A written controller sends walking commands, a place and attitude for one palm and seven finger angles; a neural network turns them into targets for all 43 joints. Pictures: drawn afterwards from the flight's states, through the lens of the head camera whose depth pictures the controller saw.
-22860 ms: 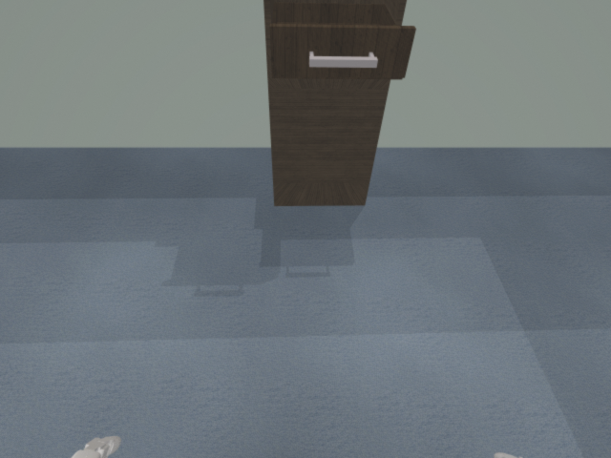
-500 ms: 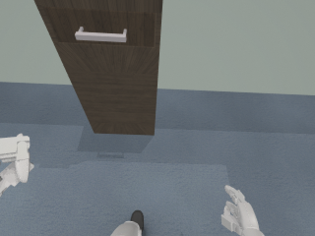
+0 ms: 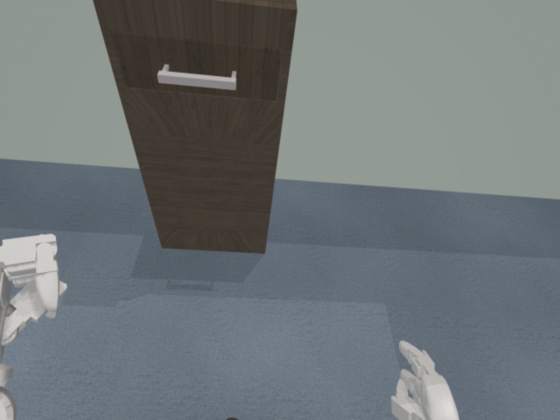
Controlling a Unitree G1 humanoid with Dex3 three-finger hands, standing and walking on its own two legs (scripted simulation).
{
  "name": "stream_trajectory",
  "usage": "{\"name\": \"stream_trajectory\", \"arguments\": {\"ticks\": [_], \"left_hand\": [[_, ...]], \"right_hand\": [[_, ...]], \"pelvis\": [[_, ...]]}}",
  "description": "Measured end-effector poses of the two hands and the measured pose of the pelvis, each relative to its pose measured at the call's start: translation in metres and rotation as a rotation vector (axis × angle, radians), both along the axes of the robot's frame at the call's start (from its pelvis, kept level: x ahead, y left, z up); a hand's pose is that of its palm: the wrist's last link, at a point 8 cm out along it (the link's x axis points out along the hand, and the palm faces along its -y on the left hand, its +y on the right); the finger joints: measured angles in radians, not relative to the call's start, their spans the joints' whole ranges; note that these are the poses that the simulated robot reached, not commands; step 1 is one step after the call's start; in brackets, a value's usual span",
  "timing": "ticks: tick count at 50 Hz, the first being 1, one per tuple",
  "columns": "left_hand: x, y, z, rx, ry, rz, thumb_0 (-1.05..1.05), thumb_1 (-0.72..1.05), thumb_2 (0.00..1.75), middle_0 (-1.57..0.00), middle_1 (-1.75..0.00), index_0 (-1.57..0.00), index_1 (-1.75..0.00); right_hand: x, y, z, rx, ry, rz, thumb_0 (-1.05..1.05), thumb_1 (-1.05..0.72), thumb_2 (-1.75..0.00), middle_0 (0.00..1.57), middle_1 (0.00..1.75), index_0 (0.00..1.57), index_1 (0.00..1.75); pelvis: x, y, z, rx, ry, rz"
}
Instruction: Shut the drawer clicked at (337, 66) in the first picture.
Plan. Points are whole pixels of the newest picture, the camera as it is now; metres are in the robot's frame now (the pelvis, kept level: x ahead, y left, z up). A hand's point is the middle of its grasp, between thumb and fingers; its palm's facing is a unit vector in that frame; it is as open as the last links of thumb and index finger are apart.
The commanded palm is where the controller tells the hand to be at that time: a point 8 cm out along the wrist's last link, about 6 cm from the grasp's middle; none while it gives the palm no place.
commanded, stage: stop stepping back and stand still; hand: left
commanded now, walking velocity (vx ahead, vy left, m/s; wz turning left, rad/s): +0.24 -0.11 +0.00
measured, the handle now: (199, 76) +0.84 +0.24 +0.04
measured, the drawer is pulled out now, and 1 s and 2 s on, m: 0.00 0.00 0.00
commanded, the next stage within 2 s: let the arm hang, fingers relaxed in 0.60 s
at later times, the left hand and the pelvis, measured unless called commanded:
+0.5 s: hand (14, 325) +0.16 +0.26 +0.17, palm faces +0.39 -0.82 -0.42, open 3.3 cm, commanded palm +0.10 +0.30 +0.18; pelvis -0.02 +0.01 +0.00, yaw +2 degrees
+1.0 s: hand out of the picture +0.01 +0.21 -0.18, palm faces +0.08 -0.98 -0.21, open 3.1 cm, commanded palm none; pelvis -0.04 +0.02 -0.01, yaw +5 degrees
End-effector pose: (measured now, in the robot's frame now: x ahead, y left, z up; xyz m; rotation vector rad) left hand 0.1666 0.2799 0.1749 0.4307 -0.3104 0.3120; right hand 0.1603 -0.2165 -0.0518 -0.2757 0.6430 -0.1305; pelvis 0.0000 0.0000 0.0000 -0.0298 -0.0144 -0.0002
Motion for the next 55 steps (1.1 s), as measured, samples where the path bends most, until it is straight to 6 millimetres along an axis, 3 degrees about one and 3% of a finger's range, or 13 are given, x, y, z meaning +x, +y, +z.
{"name": "stream_trajectory", "arguments": {"ticks": [5, 11, 15, 19, 28, 35, 37, 39, 41, 44, 47, 50, 55], "left_hand": [[-0.029, -0.016, 0.027, 0.132, 0.019, -0.092, 0.02, 0.89, 0.90, -1.41, -1.60, -1.40, -1.60], [-0.053, 0.013, 0.021, 0.097, 0.027, 0.055, 0.01, 0.88, 0.90, -1.41, -1.59, -1.41, -1.60], [-0.050, 0.036, -0.004, -0.013, -0.016, 0.163, 0.01, 0.89, 0.90, -1.41, -1.60, -1.41, -1.60], [-0.042, 0.036, -0.020, -0.070, 0.019, 0.159, 0.02, 0.89, 0.90, -1.41, -1.60, -1.41, -1.60], [-0.048, 0.011, 0.020, 0.117, 0.007, 0.021, 0.02, 0.89, 0.90, -1.41, -1.60, -1.40, -1.60], [-0.055, 0.027, 0.004, 0.071, 0.105, 0.106, 0.01, 0.89, 0.90, -1.41, -1.60, -1.41, -1.60], [-0.048, 0.036, -0.028, 0.056, 0.222, 0.110, 0.01, 0.89, 0.90, -1.41, -1.59, -1.40, -1.60], [-0.041, 0.045, -0.086, -0.027, 0.455, 0.139, 0.01, 0.89, 0.90, -1.39, -1.58, -1.39, -1.59], [-0.047, 0.043, -0.151, -0.126, 0.712, 0.170, 0.01, 0.90, 0.90, -1.36, -1.56, -1.36, -1.56], [-0.081, 0.021, -0.232, -0.252, 1.040, 0.169, 0.01, 0.90, 0.90, -1.29, -1.49, -1.29, -1.49], [-0.124, -0.010, -0.289, -0.378, 1.267, 0.145, 0.01, 0.91, 0.90, -1.20, -1.40, -1.20, -1.40], [-0.167, -0.024, -0.321, -0.466, 1.422, 0.192, 0.02, 0.90, 0.90, -1.10, -1.31, -1.10, -1.30], [-0.227, -0.013, -0.327, -0.523, 1.569, 0.293, 0.02, 0.90, 0.90, -0.91, -1.12, -0.91, -1.12]], "right_hand": [[-0.013, 0.017, 0.000, 0.076, -0.021, 0.006, 0.01, -0.90, -0.90, 0.20, 0.30, 0.21, 0.30], [-0.030, 0.008, -0.021, 0.056, 0.083, -0.026, 0.01, -0.90, -0.90, 0.20, 0.30, 0.21, 0.30], [-0.036, -0.002, -0.031, -0.014, 0.099, -0.035, 0.01, -0.90, -0.90, 0.20, 0.30, 0.21, 0.30], [-0.036, 0.000, -0.030, -0.021, 0.093, -0.048, 0.01, -0.90, -0.90, 0.20, 0.30, 0.20, 0.30], [-0.030, 0.019, -0.021, 0.065, 0.053, 0.008, 0.01, -0.90, -0.90, 0.20, 0.30, 0.20, 0.30], [-0.024, 0.018, -0.027, 0.073, 0.070, -0.014, 0.01, -0.90, -0.90, 0.20, 0.30, 0.21, 0.30], [-0.021, 0.015, -0.036, 0.083, 0.085, 0.029, 0.01, -0.90, -0.90, 0.20, 0.30, 0.20, 0.30], [-0.021, 0.009, -0.051, 0.086, 0.137, 0.052, 0.01, -0.90, -0.90, 0.20, 0.30, 0.20, 0.30], [-0.026, 0.003, -0.063, 0.082, 0.188, 0.048, 0.01, -0.90, -0.90, 0.20, 0.30, 0.20, 0.30], [-0.044, -0.004, -0.071, 0.070, 0.263, 0.026, 0.01, -0.90, -0.90, 0.20, 0.30, 0.20, 0.30], [-0.073, -0.010, -0.074, 0.036, 0.364, 0.000, 0.01, -0.90, -0.90, 0.20, 0.30, 0.20, 0.29], [-0.108, -0.013, -0.075, 0.006, 0.485, -0.031, 0.01, -0.90, -0.90, 0.20, 0.30, 0.20, 0.29], [-0.158, -0.011, -0.079, -0.006, 0.676, -0.048, 0.01, -0.90, -0.90, 0.20, 0.30, 0.20, 0.29]], "pelvis": [[-0.010, -0.001, 0.002, 0.003, 0.018, -0.011], [-0.012, 0.006, 0.000, 0.015, 0.000, -0.015], [-0.008, 0.017, -0.011, -0.007, -0.009, 0.041], [-0.013, 0.023, -0.011, 0.024, -0.029, 0.031], [-0.022, 0.013, -0.002, 0.006, 0.000, 0.034], [-0.018, 0.020, -0.001, 0.008, -0.005, 0.029], [-0.021, 0.023, -0.003, 0.009, 0.008, 0.042], [-0.026, 0.025, -0.008, 0.013, 0.011, 0.050], [-0.031, 0.026, -0.011, 0.016, 0.011, 0.054], [-0.036, 0.024, -0.014, 0.018, 0.002, 0.058], [-0.037, 0.020, -0.015, 0.016, -0.012, 0.070], [-0.038, 0.018, -0.014, 0.008, -0.022, 0.080], [-0.041, 0.017, -0.007, -0.004, -0.016, 0.096]]}}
